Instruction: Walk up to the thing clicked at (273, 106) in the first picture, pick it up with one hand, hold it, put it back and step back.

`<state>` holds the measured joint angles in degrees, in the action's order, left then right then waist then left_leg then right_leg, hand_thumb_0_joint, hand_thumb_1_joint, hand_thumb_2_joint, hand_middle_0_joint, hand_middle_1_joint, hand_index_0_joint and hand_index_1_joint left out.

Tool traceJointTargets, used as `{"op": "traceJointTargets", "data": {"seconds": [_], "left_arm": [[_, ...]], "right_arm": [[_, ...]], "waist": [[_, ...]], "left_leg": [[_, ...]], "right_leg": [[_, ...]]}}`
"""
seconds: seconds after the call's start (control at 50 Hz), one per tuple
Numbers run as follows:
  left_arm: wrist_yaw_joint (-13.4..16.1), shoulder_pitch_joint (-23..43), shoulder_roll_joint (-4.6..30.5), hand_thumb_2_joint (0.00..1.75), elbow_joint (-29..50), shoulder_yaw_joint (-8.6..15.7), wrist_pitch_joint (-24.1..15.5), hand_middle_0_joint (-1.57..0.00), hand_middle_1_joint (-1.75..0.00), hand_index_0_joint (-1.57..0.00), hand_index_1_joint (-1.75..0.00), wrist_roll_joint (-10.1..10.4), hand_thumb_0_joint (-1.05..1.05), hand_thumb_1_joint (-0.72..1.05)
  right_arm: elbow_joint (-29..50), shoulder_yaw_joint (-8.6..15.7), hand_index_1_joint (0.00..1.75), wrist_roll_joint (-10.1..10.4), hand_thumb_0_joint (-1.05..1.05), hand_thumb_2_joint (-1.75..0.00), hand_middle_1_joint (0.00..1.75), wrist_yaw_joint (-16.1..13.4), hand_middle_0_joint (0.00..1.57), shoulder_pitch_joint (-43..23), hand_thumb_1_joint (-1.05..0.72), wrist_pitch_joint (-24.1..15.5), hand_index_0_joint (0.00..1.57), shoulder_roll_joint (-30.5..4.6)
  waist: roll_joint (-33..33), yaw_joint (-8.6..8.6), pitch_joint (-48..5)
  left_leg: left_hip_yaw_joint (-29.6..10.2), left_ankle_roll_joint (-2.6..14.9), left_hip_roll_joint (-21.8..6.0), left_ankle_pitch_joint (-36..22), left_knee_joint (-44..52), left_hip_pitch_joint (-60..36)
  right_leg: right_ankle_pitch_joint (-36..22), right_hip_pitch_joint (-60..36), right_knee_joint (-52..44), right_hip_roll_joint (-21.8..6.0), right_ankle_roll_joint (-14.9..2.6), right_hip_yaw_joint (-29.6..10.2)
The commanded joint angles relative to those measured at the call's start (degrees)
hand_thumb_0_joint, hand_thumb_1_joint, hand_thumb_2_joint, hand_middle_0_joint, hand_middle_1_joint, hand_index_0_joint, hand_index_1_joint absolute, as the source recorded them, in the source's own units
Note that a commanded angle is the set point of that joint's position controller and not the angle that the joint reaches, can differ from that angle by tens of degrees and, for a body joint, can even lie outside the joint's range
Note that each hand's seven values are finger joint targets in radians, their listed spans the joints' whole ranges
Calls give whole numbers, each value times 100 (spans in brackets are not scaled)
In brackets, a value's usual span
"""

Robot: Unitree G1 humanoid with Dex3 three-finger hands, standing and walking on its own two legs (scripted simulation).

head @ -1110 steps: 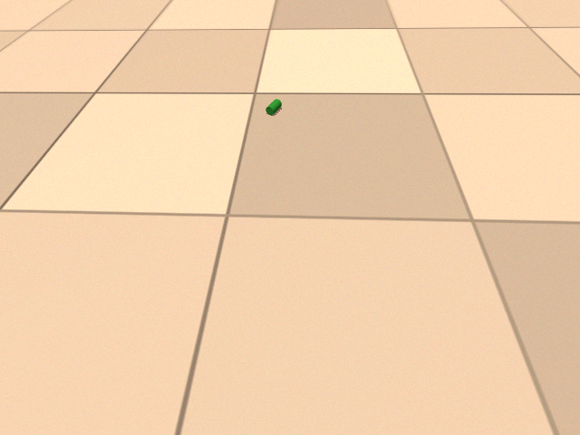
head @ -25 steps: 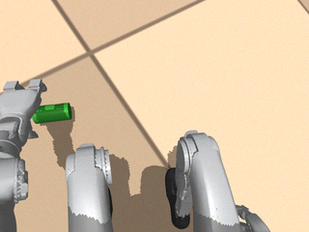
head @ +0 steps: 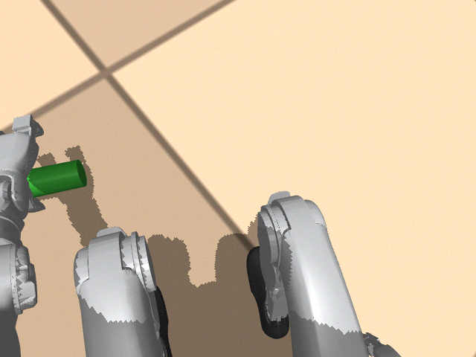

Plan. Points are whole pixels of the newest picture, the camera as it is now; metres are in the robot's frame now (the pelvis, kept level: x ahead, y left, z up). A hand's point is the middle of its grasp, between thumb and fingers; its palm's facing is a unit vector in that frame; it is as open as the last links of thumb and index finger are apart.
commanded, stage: approach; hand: left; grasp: from above
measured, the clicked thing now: (53, 178) +0.44 +0.30 -0.29
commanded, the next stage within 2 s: rest palm in 0.40 s
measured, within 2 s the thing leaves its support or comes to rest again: neither
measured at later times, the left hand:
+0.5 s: hand (26, 157) +0.46 +0.30 -0.17, palm faces -0.44 -0.09 -0.89, open 13.9 cm
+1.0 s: hand (47, 173) +0.44 +0.29 -0.24, palm faces -0.42 -0.11 -0.90, open 14.2 cm
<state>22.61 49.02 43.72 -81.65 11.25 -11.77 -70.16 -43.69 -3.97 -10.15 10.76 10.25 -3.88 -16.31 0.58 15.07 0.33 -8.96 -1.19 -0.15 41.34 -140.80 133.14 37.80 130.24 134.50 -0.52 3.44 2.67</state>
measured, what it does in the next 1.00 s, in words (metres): stands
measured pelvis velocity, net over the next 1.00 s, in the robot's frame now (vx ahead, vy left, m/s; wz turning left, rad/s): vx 0.00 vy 0.00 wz -0.05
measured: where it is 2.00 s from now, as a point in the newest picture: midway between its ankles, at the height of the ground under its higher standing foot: (215, 326)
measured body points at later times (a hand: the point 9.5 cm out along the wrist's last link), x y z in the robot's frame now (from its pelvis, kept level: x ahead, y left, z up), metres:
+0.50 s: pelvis +0.00 +0.00 +0.00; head +0.24 +0.09 +0.37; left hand +0.48 +0.30 -0.12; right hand +0.07 -0.28 -0.08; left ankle +0.07 +0.13 -0.29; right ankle +0.10 -0.13 -0.29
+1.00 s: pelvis +0.00 +0.00 -0.02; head +0.25 +0.10 +0.34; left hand +0.46 +0.30 -0.19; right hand +0.04 -0.27 -0.10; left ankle +0.07 +0.13 -0.29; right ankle +0.10 -0.13 -0.29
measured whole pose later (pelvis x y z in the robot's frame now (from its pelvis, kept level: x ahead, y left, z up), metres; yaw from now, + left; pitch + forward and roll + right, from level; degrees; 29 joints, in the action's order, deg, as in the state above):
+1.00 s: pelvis +0.00 +0.00 -0.02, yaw -3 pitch +30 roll -11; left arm 36.7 55.3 50.8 -97.1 10.1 -17.5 -79.0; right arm -44.1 -9.2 -16.3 12.7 6.3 -9.1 -17.1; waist -4.5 19.1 2.9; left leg -11.8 -1.2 0.0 42.2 -146.7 135.3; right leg 37.3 131.4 138.0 0.6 4.0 4.6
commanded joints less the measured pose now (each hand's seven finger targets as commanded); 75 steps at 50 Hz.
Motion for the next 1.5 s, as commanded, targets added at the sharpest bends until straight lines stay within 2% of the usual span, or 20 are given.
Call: {"op": "traceJointTargets", "data": {"seconds": [0.0,0.04,0.14,0.24,0.3,0.42,0.52,0.58,0.6,0.64,0.66,0.68,0.7,0.72,0.76,0.94,1.06,1.2,1.38,1.48], "left_arm": [[23,1343,1384,101,1657,-68,-479,-7,-102,-7,-102,166,0,-57],[108,1319,1103,101,1879,-238,-631,-7,-100,-7,-101,177,0,-57],[535,2179,874,105,1689,-522,-673,-7,-100,-6,-101,-97,0,-58],[820,2775,1104,110,398,-580,-338,-9,-105,-8,-107,-534,0,-55],[820,2767,1255,109,-420,-562,-96,-9,-107,-8,-108,-585,0,-55],[491,2100,1443,104,-908,-541,149,-9,-106,-9,-106,-442,0,-53],[384,1884,1929,99,165,1,-54,-6,-101,-5,-101,-267,0,-55],[420,2061,1590,101,148,-239,-276,-6,-98,-5,-99,-202,0,-57],[466,2245,1629,101,66,-243,-372,-6,-98,-5,-100,-227,0,-57],[651,2079,2191,103,261,146,-571,-6,-98,-4,-99,-313,0,-59],[694,1831,1814,102,-136,-96,-617,-6,-98,-5,-99,-331,0,-57],[781,2290,1826,102,21,-100,-728,-6,-98,-5,-99,-339,0,-56],[851,2180,1787,103,-184,-201,-770,-6,-98,-4,-99,-389,0,-57],[936,2350,1833,101,-144,-180,-822,-6,-98,-5,-99,-397,0,-56],[1143,2218,2126,101,-253,-10,-894,-6,-98,-5,-99,-512,0,-55],[1725,2143,2201,103,-958,18,-483,-6,-96,-4,-98,-805,0,-56],[1718,2017,2390,103,-1222,263,-209,-6,-96,-4,-98,-726,0,-56],[1442,1935,2351,100,-1214,134,-309,-6,-97,-5,-99,-448,0,-55],[1609,1909,2267,101,-1182,-66,-649,-7,-97,-5,-98,-583,0,-55],[1910,1890,2213,91,-1249,-189,-580,-20,-93,-20,-92,-749,0,-33]], "right_arm": [[236,720,30,59,0,-90,30,-56,20,1018,-90,5,20,-1519],[144,811,30,110,0,-90,30,-91,20,1037,-90,5,20,-1522],[-30,828,30,138,0,-90,30,-180,20,1009,-90,-14,20,-1430],[-184,650,30,76,0,-90,30,-251,20,954,-90,-76,20,-1478],[-114,480,30,39,0,-90,30,-257,20,859,-90,-136,20,-1517],[164,285,30,-2,0,-90,30,-236,20,671,-90,-176,20,-1592],[365,338,30,-29,0,-90,30,-131,20,723,-90,-90,20,-1594],[203,283,30,-55,0,-90,30,-101,20,845,-89,-74,20,-1560],[198,248,30,-113,0,-90,30,-78,20,909,-89,-105,20,-1597],[150,241,30,-159,0,-90,30,-107,20,975,-89,-102,20,-1663],[65,219,30,-186,0,-90,30,-83,20,978,-89,-114,20,-1604],[58,193,30,-264,0,-90,30,-55,20,964,-89,-151,20,-1607],[40,147,30,-293,0,-90,30,-33,20,951,-89,-192,20,-1602],[40,110,30,-350,0,-90,30,-27,20,953,-89,-235,20,-1651],[-15,92,30,-400,0,-90,30,-15,20,959,-89,-292,20,-1715],[-62,-51,30,-639,0,-90,30,192,20,752,-89,-541,20,-1850],[-48,-94,30,-710,0,-90,30,350,20,744,-89,-655,20,-1933],[-18,-185,30,-690,0,-90,30,422,20,603,-89,-740,20,-1896],[40,-345,30,-753,0,-90,30,509,20,525,-89,-788,20,-1972],[53,-303,30,-819,0,-90,30,556,20,399,-88,-862,20,-2112]], "waist": [[1364,-122,-4183],[1529,-179,-4143],[1652,59,-3981],[1582,156,-3678],[1386,220,-3344],[1574,127,-3486],[1894,-86,-4163],[1748,175,-3869],[1566,390,-3599],[1555,173,-3840],[1555,155,-3679],[1556,352,-3565],[1630,356,-3486],[1555,457,-3465],[1633,353,-3535],[1983,444,-3306],[1989,565,-3218],[1937,560,-3156],[2025,680,-2993],[2165,719,-2836]], "left_leg": [[699,271,139,-1163,1462,-2645],[659,223,127,-978,1571,-2900],[582,213,85,-876,1684,-3107],[642,257,129,-823,1669,-2977],[672,299,155,-750,1650,-2727],[621,285,191,-1088,1704,-2736],[639,221,169,-1633,1584,-3054],[624,243,144,-1422,1398,-2805],[605,270,129,-1267,1249,-2610],[626,278,136,-1285,1210,-2568],[648,260,137,-1123,1236,-2520],[598,259,115,-960,1188,-2529],[597,259,108,-896,1138,-2564],[578,269,117,-853,1089,-2530],[565,255,109,-863,1087,-2598],[475,199,61,-1109,1033,-2694],[448,210,42,-1456,891,-2626],[390,229,26,-1180,832,-2435],[281,162,-19,-1273,834,-2708],[241,135,-42,-1212,899,-2748]], "right_leg": [[-1156,-2388,-1377,155,-506,579],[-897,-2039,-1413,144,-544,593],[-857,-1542,-1380,149,-511,633],[-818,-1348,-1379,145,-484,655],[-782,-1372,-1379,126,-458,661],[-1080,-1720,-1183,131,-450,709],[-1542,-2127,-1017,144,-490,703],[-1414,-1972,-1064,175,-479,718],[-1316,-1904,-1063,182,-460,753],[-1331,-2234,-1092,193,-449,688],[-1136,-2065,-1092,206,-465,689],[-1007,-1868,-1072,228,-451,765],[-944,-1823,-1076,227,-444,749],[-933,-1788,-1064,228,-417,799],[-930,-1815,-1028,243,-419,821],[-1229,-1626,-751,334,-417,1027],[-1597,-1893,-638,320,-364,1050],[-1392,-2068,-732,341,-386,1044],[-1449,-1971,-626,382,-360,1202],[-1382,-1802,-637,412,-369,1242]]}}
